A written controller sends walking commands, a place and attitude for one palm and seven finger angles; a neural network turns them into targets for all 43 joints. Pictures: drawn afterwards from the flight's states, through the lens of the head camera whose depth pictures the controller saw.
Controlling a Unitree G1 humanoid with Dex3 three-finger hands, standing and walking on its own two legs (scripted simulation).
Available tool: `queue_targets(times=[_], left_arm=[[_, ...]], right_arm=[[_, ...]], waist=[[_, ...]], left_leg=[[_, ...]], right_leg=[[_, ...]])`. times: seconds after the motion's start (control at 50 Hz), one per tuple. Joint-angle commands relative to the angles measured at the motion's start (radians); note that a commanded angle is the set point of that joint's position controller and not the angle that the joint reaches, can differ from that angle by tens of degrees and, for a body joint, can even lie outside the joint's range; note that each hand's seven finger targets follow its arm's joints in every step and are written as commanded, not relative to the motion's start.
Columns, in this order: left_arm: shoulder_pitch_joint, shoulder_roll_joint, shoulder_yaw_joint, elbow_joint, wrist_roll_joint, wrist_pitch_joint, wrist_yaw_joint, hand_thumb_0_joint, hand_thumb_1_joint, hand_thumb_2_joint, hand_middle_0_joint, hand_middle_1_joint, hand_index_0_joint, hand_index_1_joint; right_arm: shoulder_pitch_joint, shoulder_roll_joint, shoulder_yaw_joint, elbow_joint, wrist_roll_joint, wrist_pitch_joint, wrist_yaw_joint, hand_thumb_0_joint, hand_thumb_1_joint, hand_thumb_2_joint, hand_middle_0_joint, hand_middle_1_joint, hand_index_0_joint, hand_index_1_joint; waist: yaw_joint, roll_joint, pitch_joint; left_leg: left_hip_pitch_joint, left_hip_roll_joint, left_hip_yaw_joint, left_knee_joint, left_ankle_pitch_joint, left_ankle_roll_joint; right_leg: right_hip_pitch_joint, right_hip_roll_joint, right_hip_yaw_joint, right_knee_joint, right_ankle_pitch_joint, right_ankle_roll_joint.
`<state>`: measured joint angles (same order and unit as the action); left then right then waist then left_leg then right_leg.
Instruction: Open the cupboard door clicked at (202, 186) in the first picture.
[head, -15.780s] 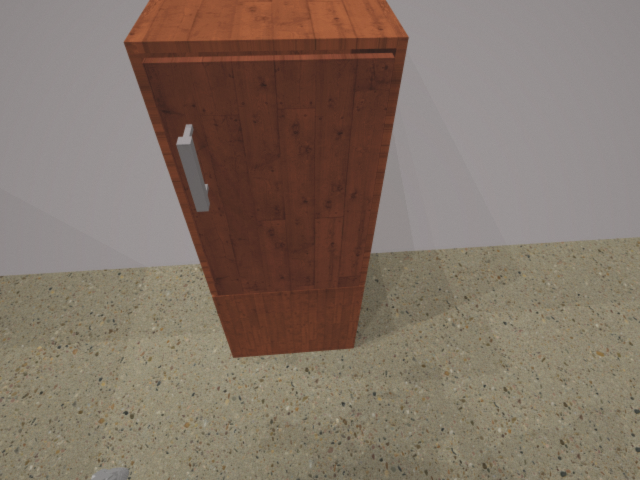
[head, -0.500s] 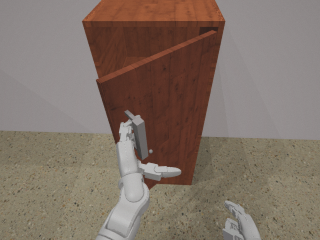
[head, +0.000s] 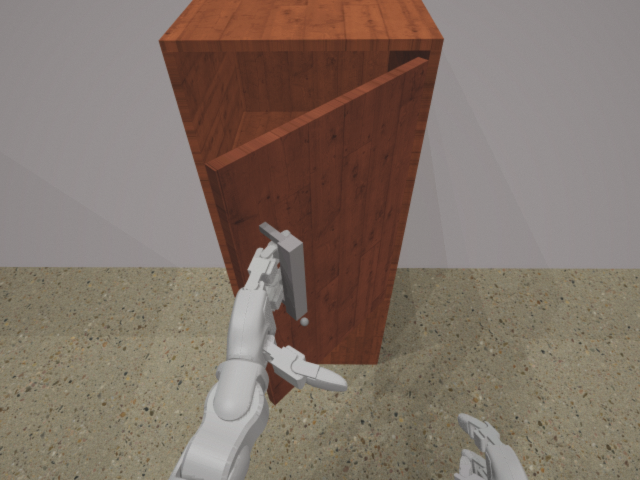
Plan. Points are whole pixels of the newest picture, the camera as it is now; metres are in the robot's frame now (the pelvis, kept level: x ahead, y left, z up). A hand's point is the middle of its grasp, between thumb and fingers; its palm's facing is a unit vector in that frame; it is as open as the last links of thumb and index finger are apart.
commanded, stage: slide the hand sideways off the handle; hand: left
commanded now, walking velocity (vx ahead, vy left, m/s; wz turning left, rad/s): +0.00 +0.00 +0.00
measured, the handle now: (283, 272) +0.35 +0.07 +0.09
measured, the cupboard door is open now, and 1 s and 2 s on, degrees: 46 46 46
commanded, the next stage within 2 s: draw the hand back to the body in 0.82 s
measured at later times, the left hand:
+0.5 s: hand (260, 359) +0.23 +0.08 +0.09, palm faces +0.01 -1.00 +0.01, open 16.3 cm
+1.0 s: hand (233, 393) +0.19 +0.10 +0.09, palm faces +0.00 -1.00 -0.02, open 16.3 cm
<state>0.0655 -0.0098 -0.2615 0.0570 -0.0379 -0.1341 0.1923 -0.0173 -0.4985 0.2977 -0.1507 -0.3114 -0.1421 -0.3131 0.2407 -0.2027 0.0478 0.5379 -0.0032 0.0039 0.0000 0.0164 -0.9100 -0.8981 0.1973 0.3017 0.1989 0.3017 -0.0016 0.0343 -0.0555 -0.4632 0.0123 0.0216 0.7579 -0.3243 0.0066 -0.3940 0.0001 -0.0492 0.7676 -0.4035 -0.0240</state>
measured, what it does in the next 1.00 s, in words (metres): stands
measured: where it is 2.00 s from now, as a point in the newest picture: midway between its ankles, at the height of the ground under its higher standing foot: outside the picture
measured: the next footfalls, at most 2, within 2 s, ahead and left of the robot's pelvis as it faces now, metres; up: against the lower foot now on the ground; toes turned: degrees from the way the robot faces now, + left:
none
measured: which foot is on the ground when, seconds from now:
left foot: down 0.00-1.00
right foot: down 0.00-1.00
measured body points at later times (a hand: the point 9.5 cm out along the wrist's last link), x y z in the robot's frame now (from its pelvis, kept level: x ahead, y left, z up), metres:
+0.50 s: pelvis +0.02 -0.01 -0.01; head +0.02 -0.02 +0.44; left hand +0.23 +0.14 +0.09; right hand +0.22 -0.21 -0.07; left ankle +0.04 +0.12 -0.71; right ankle +0.00 -0.10 -0.71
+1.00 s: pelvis +0.02 -0.01 -0.02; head +0.02 -0.03 +0.43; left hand +0.19 +0.16 +0.09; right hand +0.21 -0.23 -0.08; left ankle +0.04 +0.12 -0.71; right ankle +0.00 -0.10 -0.71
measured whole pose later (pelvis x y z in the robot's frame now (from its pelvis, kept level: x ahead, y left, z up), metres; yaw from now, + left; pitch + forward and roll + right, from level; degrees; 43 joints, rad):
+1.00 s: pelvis +0.02 -0.01 -0.02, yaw +1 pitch +5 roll -1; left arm 0.61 0.14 -0.10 -0.40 -0.14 -0.21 -0.06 -0.02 -0.50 0.30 -0.15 -0.30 -0.15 -0.30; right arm 0.28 -0.23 0.03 0.44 0.01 -0.13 -0.04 0.02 -0.91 -0.90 0.20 0.30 0.20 0.30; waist 0.02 0.06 -0.10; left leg -0.59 0.02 -0.02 0.91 -0.42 -0.01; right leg -0.50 0.01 -0.09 0.90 -0.50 -0.04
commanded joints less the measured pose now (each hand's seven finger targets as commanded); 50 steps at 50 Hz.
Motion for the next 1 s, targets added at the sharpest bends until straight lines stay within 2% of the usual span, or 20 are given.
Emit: queue_targets(times=[0.0,0.06,0.1,0.22,0.28,0.3,0.34,0.38,0.44,0.5,0.6,0.62,0.7,0.72,0.76,0.8,0.88,0.9,0.94,0.98], left_arm=[[-0.11,0.022,0.036,-0.29,0.025,-0.067,-0.002,0.0,-0.5,0.3,-0.15,-0.3,-0.15,-0.3],[-0.079,0.022,0.036,-0.345,0.015,-0.061,-0.014,0.0,-0.5,0.3,-0.15,-0.3,-0.15,-0.3],[-0.028,0.037,0.049,-0.391,0.007,-0.062,-0.022,0.0,-0.5,0.3,-0.15,-0.3,-0.15,-0.3],[0.089,0.046,0.044,-0.473,-0.009,-0.072,-0.066,0.0,-0.5,0.3,-0.15,-0.3,-0.15,-0.3],[0.139,0.054,0.041,-0.516,-0.007,-0.079,-0.082,0.0,-0.5,0.3,-0.15,-0.3,-0.15,-0.3],[0.159,0.075,0.064,-0.511,-0.009,-0.079,-0.084,0.0,-0.5,0.3,-0.15,-0.3,-0.15,-0.3],[0.184,0.052,0.035,-0.548,-0.009,-0.082,-0.099,0.0,-0.5,0.3,-0.15,-0.3,-0.15,-0.3],[0.237,0.087,0.071,-0.558,-0.014,-0.082,-0.109,0.0,-0.5,0.3,-0.15,-0.3,-0.15,-0.3],[0.304,0.088,0.068,-0.594,-0.022,-0.084,-0.132,0.0,-0.5,0.3,-0.15,-0.3,-0.15,-0.3],[0.363,0.125,0.113,-0.59,-0.037,-0.085,-0.154,0.0,-0.5,0.3,-0.15,-0.3,-0.15,-0.3],[0.42,0.153,0.151,-0.655,-0.066,-0.111,-0.195,0.0,-0.5,0.3,-0.15,-0.3,-0.15,-0.3],[0.444,0.147,0.147,-0.663,-0.076,-0.117,-0.205,0.0,-0.5,0.3,-0.15,-0.3,-0.15,-0.3],[0.502,0.167,0.17,-0.679,-0.094,-0.135,-0.237,0.0,-0.5,0.3,-0.15,-0.3,-0.15,-0.3],[0.489,0.172,0.166,-0.698,-0.097,-0.141,-0.241,0.0,-0.5,0.3,-0.15,-0.3,-0.15,-0.3],[0.538,0.176,0.188,-0.674,-0.104,-0.143,-0.252,0.0,-0.5,0.3,-0.15,-0.3,-0.15,-0.3],[0.521,0.175,0.177,-0.695,-0.108,-0.148,-0.258,0.0,-0.5,0.3,-0.15,-0.3,-0.15,-0.3],[0.502,0.179,0.181,-0.701,-0.107,-0.156,-0.252,0.0,-0.5,0.3,-0.15,-0.3,-0.15,-0.3],[0.504,0.196,0.196,-0.691,-0.105,-0.153,-0.25,0.0,-0.5,0.3,-0.15,-0.3,-0.15,-0.3],[0.476,0.225,0.229,-0.71,-0.107,-0.15,-0.245,0.0,-0.5,0.3,-0.15,-0.3,-0.15,-0.3],[0.464,0.252,0.276,-0.709,-0.12,-0.141,-0.241,0.0,-0.5,0.3,-0.15,-0.3,-0.15,-0.3]], right_arm=[[-0.155,-0.089,-0.041,-0.202,-0.005,-0.051,0.004,0.0,-0.9,-0.9,0.2,0.3,0.2,0.3],[-0.158,-0.085,-0.035,-0.212,-0.005,-0.049,-0.001,0.0,-0.9,-0.9,0.2,0.3,0.2,0.3],[-0.153,-0.087,-0.038,-0.22,-0.006,-0.054,-0.003,0.0,-0.9,-0.9,0.2,0.3,0.2,0.3],[-0.137,-0.091,-0.036,-0.229,-0.007,-0.073,-0.005,0.0,-0.9,-0.9,0.2,0.3,0.2,0.3],[-0.123,-0.093,-0.039,-0.238,-0.008,-0.085,-0.005,0.0,-0.9,-0.9,0.2,0.3,0.2,0.3],[-0.113,-0.095,-0.039,-0.235,-0.006,-0.088,-0.005,0.0,-0.9,-0.9,0.2,0.3,0.2,0.3],[-0.112,-0.095,-0.039,-0.246,-0.007,-0.094,-0.005,0.0,-0.9,-0.9,0.2,0.3,0.2,0.3],[-0.099,-0.098,-0.041,-0.249,-0.006,-0.099,-0.006,0.0,-0.9,-0.9,0.2,0.3,0.2,0.3],[-0.098,-0.097,-0.04,-0.263,-0.005,-0.107,-0.006,0.0,-0.9,-0.9,0.2,0.3,0.2,0.3],[-0.086,-0.101,-0.041,-0.263,-0.003,-0.115,-0.012,0.0,-0.9,-0.9,0.2,0.3,0.2,0.3],[-0.075,-0.104,-0.046,-0.272,0.003,-0.137,-0.02,0.0,-0.9,-0.9,0.2,0.3,0.2,0.3],[-0.069,-0.101,-0.045,-0.274,0.004,-0.145,-0.019,0.0,-0.9,-0.9,0.2,0.3,0.2,0.3],[-0.065,-0.108,-0.05,-0.276,0.01,-0.164,-0.023,0.0,-0.9,-0.9,0.2,0.3,0.2,0.3],[-0.061,-0.11,-0.05,-0.279,0.009,-0.17,-0.024,0.0,-0.9,-0.9,0.2,0.3,0.2,0.3],[-0.052,-0.11,-0.056,-0.276,0.011,-0.177,-0.027,0.0,-0.9,-0.9,0.2,0.3,0.2,0.3],[-0.057,-0.112,-0.056,-0.281,0.013,-0.184,-0.029,0.0,-0.9,-0.9,0.2,0.3,0.2,0.3],[-0.052,-0.113,-0.058,-0.281,0.012,-0.198,-0.035,0.0,-0.9,-0.9,0.2,0.3,0.2,0.3],[-0.051,-0.112,-0.059,-0.279,0.014,-0.199,-0.037,0.0,-0.9,-0.9,0.2,0.3,0.2,0.3],[-0.06,-0.11,-0.056,-0.279,0.017,-0.2,-0.042,0.0,-0.9,-0.9,0.2,0.3,0.2,0.3],[-0.057,-0.106,-0.054,-0.269,0.019,-0.202,-0.048,0.0,-0.9,-0.9,0.2,0.3,0.2,0.3]], waist=[[0.028,-0.088,-0.14],[0.017,-0.068,-0.111],[0.023,-0.084,-0.134],[0.002,-0.068,-0.105],[0.002,-0.038,-0.127],[0.003,-0.072,-0.12],[0.0,-0.051,-0.141],[0.007,-0.058,-0.146],[0.011,-0.049,-0.142],[0.011,-0.088,-0.129],[0.015,-0.045,-0.156],[0.012,-0.059,-0.151],[0.014,-0.05,-0.13],[0.005,-0.045,-0.135],[0.008,-0.084,-0.126],[0.006,-0.063,-0.124],[0.005,-0.077,-0.125],[0.006,-0.09,-0.117],[0.013,-0.052,-0.116],[0.022,-0.058,-0.127]], left_leg=[[0.129,-0.012,-0.029,-0.115,0.051,0.02],[0.135,-0.012,-0.025,-0.115,0.049,0.019],[0.142,-0.01,-0.027,-0.111,0.065,0.02],[0.127,-0.011,-0.034,-0.091,0.076,0.021],[0.125,-0.014,-0.036,-0.074,0.09,0.02],[0.115,-0.011,-0.043,-0.074,0.093,0.02],[0.121,-0.014,-0.043,-0.063,0.112,0.021],[0.109,-0.013,-0.043,-0.053,0.133,0.02],[0.096,-0.016,-0.041,-0.042,0.14,0.022],[0.071,-0.018,-0.042,-0.026,0.139,0.025],[0.057,-0.023,-0.037,0.001,0.159,0.024],[0.047,-0.023,-0.038,0.006,0.157,0.023],[0.018,-0.025,-0.041,0.02,0.133,0.023],[0.015,-0.027,-0.042,0.029,0.129,0.024],[-0.001,-0.027,-0.044,0.039,0.12,0.023],[-0.012,-0.03,-0.043,0.045,0.108,0.023],[-0.029,-0.03,-0.045,0.06,0.074,0.023],[-0.037,-0.029,-0.046,0.065,0.071,0.024],[-0.033,-0.029,-0.041,0.06,0.056,0.023],[-0.022,-0.028,-0.042,0.054,0.054,0.023]], right_leg=[[-0.016,0.006,0.019,-0.177,0.097,-0.007],[-0.028,0.007,0.02,-0.181,0.1,-0.005],[-0.011,0.009,0.018,-0.178,0.119,-0.005],[-0.041,0.01,0.013,-0.154,0.158,0.001],[-0.05,0.011,0.01,-0.13,0.183,0.0],[-0.046,0.014,0.005,-0.127,0.181,-0.001],[-0.049,0.013,0.004,-0.109,0.212,0.0],[-0.044,0.013,0.003,-0.096,0.247,0.0],[-0.043,0.011,0.004,-0.085,0.267,0.003],[-0.045,0.012,0.011,-0.087,0.277,0.008],[-0.04,0.008,0.023,-0.068,0.316,0.012],[-0.04,0.005,0.023,-0.064,0.33,0.017],[-0.065,0.009,0.024,-0.058,0.286,0.016],[-0.075,0.003,0.03,-0.056,0.29,0.02],[-0.082,0.003,0.032,-0.055,0.291,0.025],[-0.087,0.002,0.04,-0.055,0.261,0.023],[-0.115,0.0,0.049,-0.06,0.19,0.023],[-0.111,0.0,0.058,-0.069,0.176,0.023],[-0.112,-0.002,0.067,-0.082,0.139,0.02],[-0.096,-0.002,0.07,-0.096,0.122,0.017]])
